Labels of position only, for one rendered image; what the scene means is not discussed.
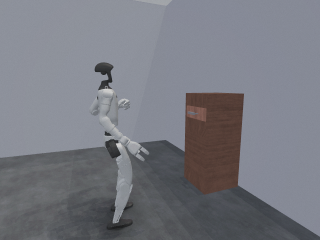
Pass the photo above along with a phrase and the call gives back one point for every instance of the left robot hand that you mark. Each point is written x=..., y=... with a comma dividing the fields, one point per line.
x=124, y=103

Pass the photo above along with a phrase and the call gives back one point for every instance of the robot right upper arm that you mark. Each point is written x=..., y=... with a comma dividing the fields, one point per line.
x=106, y=100

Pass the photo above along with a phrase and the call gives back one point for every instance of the right robot hand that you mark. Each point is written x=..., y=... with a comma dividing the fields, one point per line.
x=134, y=148

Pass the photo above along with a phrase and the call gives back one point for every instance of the handle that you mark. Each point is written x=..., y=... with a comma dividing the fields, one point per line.
x=191, y=113

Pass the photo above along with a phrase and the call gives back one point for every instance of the right robot thigh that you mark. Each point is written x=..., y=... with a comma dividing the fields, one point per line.
x=123, y=162

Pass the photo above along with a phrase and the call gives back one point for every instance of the robot left upper arm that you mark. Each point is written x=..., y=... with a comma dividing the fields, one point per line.
x=94, y=108

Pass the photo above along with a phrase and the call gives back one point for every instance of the right robot forearm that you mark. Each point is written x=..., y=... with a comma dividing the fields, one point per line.
x=110, y=128

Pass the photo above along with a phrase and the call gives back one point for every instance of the humanoid robot torso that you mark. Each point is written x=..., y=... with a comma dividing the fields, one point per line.
x=112, y=115

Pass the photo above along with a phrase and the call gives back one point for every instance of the drawer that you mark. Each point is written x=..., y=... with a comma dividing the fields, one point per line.
x=201, y=112

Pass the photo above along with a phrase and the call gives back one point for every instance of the cabinet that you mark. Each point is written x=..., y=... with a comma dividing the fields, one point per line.
x=212, y=147

